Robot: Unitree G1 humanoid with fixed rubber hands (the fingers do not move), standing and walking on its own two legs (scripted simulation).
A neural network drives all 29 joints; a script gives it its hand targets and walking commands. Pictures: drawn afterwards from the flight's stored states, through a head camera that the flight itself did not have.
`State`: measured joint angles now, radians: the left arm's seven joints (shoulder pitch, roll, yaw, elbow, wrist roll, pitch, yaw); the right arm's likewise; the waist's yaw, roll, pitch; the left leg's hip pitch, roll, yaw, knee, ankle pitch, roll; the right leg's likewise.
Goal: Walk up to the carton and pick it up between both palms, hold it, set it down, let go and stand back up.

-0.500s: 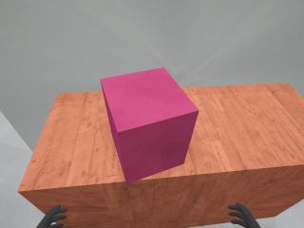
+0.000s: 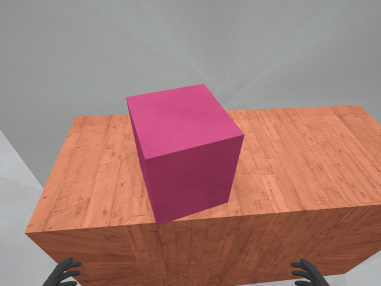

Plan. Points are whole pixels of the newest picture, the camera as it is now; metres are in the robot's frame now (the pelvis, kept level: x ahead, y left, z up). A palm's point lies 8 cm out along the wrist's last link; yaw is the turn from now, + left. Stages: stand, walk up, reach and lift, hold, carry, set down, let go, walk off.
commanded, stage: walk up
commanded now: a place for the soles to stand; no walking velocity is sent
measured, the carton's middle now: (180, 153) +0.44 +0.04 +0.05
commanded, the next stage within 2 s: reach and lift in 0.28 s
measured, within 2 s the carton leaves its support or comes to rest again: neither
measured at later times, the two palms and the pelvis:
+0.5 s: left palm (59, 281) +0.17 +0.27 -0.05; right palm out of the picture +0.15 -0.29 -0.07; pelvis +0.00 -0.01 +0.00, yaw +0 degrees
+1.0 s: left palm (60, 274) +0.17 +0.25 +0.00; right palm (332, 275) +0.19 -0.28 -0.03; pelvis +0.01 -0.02 +0.02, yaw +0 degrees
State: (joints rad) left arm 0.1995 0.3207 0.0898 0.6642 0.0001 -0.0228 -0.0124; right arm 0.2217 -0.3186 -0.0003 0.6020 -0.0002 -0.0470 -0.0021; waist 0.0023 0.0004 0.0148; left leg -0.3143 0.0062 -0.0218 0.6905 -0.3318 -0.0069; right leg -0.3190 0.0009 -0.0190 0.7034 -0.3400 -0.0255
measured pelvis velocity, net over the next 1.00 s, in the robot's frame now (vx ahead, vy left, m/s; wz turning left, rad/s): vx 0.01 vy -0.02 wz -0.01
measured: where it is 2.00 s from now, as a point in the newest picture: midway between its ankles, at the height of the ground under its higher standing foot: outside the picture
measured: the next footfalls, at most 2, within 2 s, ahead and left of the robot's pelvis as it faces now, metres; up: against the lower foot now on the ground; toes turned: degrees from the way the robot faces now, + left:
none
